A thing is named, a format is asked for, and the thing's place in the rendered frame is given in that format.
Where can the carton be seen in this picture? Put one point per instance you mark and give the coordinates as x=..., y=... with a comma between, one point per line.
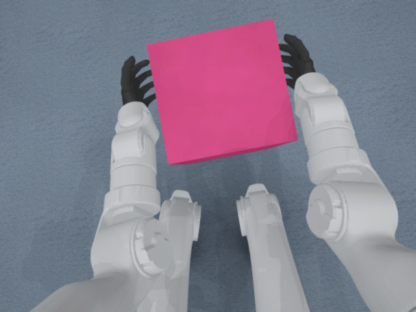
x=221, y=93

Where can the robot left hand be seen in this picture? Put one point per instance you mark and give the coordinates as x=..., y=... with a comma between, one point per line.
x=130, y=85

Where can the left robot forearm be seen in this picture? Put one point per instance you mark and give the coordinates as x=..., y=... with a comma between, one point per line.
x=133, y=189

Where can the right robot forearm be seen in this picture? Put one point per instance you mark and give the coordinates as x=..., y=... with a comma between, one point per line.
x=328, y=133

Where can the robot right hand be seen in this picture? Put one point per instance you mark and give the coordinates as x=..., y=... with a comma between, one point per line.
x=299, y=59

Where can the right robot shin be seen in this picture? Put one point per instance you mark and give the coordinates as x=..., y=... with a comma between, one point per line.
x=271, y=197

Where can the robot left upper arm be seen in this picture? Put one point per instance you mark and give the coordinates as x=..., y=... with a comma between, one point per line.
x=127, y=259

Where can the robot right upper arm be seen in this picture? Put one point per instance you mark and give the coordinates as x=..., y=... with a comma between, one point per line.
x=358, y=221

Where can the right robot thigh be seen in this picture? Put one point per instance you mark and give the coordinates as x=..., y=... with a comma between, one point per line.
x=276, y=283

